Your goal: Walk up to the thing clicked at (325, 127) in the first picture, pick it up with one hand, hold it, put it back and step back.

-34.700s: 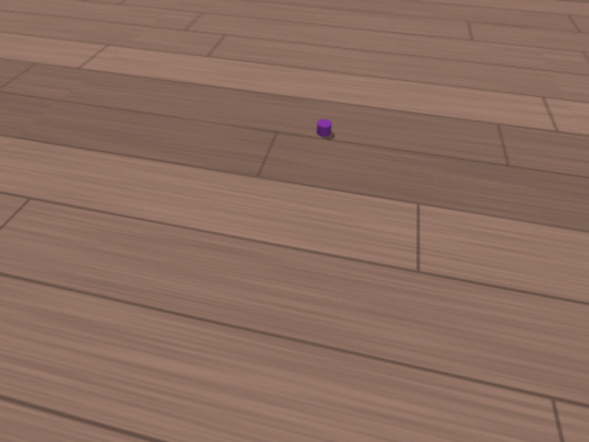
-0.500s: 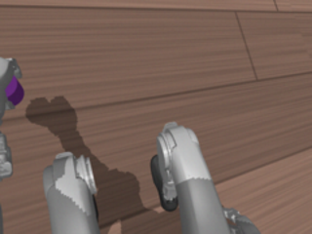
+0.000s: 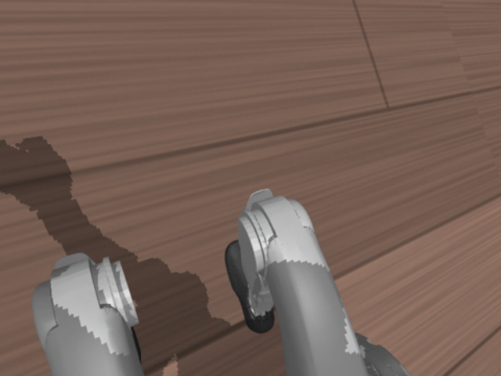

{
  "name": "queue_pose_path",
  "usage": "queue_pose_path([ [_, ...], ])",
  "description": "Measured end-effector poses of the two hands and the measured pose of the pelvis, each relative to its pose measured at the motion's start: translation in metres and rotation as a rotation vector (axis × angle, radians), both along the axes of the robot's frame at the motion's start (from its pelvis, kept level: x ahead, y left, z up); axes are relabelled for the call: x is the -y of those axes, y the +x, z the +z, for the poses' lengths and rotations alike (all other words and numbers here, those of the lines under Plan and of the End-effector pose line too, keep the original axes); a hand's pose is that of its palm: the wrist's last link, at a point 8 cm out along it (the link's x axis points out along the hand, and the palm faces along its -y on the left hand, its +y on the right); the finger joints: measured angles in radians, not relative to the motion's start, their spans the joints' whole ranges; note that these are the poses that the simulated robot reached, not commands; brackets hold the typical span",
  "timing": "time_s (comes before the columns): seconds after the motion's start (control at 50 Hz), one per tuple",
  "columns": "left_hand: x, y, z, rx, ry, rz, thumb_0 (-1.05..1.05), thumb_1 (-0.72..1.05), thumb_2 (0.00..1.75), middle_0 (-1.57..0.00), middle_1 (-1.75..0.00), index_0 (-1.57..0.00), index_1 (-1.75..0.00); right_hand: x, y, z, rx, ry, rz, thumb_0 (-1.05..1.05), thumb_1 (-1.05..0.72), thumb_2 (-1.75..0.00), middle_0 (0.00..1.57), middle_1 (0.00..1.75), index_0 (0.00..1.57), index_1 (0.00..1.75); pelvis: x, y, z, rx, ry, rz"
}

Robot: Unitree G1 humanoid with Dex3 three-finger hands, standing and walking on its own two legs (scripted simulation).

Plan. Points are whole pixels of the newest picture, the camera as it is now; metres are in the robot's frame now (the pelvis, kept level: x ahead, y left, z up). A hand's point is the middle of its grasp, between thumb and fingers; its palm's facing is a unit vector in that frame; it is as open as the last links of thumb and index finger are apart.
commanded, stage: rest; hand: left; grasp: from above
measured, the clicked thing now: out of the picture +0.50 +0.29 -0.23
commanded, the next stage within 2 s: open in 1.06 s
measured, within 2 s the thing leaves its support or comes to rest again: rests again in 1.08 s
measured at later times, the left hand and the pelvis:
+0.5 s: hand out of the picture +0.49 +0.28 -0.24, palm faces -0.45 -0.13 -0.88, open 9.9 cm; pelvis +0.00 +0.01 -0.01, yaw -2 degrees
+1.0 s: hand out of the picture +0.49 +0.28 -0.25, palm faces -0.46 -0.13 -0.88, open 9.9 cm; pelvis +0.00 +0.01 -0.01, yaw -4 degrees
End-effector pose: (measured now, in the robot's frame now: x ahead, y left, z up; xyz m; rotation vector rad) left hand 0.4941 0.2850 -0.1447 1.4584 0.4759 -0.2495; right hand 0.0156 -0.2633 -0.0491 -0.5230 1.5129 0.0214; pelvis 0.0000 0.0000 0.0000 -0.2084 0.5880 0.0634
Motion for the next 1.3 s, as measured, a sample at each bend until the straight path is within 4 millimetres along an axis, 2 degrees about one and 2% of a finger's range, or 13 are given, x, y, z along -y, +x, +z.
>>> queue_pose_path([
  [0.2,-0.001,0.0,-0.021,-0.022,-0.022,0.015,-0.01,-0.06,0.64,-0.48,-0.82,-0.67,-0.76,-0.003,0.006,0.004,-0.012,0.007,0.044,0.0,-0.91,-0.9,0.21,0.3,0.21,0.3,-0.002,0.002,-0.002,0.014,-0.016,-0.006],
  [0.38,-0.002,-0.001,-0.033,-0.01,-0.03,0.005,0.0,-0.07,0.64,-0.49,-0.81,-0.68,-0.75,-0.005,0.006,0.008,-0.021,0.004,0.081,0.0,-0.91,-0.9,0.21,0.3,0.21,0.3,-0.004,0.001,-0.006,0.039,-0.031,-0.012],
  [0.92,0.003,0.001,-0.044,-0.009,-0.027,0.005,-0.01,-0.06,0.64,-0.49,-0.81,-0.68,-0.76,-0.022,-0.002,0.014,-0.016,0.043,0.128,0.0,-0.91,-0.9,0.21,0.3,0.21,0.3,-0.008,-0.003,-0.008,0.071,-0.06,-0.028],
  [1.3,0.0,0.003,-0.049,-0.01,-0.014,0.011,-0.01,-0.08,0.68,-0.46,-0.83,-0.64,-0.8,-0.02,0.01,0.016,0.002,0.054,0.177,0.0,-0.91,-0.91,0.2,0.3,0.21,0.3,-0.007,-0.003,-0.008,0.08,-0.067,-0.034],
])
